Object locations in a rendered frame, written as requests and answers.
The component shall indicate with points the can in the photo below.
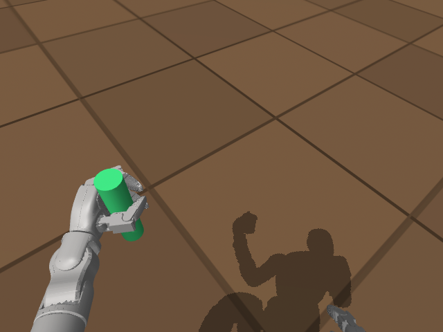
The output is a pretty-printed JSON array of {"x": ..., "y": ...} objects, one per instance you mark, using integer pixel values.
[{"x": 113, "y": 190}]

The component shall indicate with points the left robot hand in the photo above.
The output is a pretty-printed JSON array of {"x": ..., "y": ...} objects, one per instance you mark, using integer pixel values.
[{"x": 90, "y": 214}]

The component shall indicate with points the left robot arm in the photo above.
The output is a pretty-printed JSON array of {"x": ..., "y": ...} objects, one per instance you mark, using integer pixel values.
[{"x": 68, "y": 298}]

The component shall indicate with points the right robot hand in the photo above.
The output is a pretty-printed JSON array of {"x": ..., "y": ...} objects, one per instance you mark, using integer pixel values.
[{"x": 346, "y": 322}]

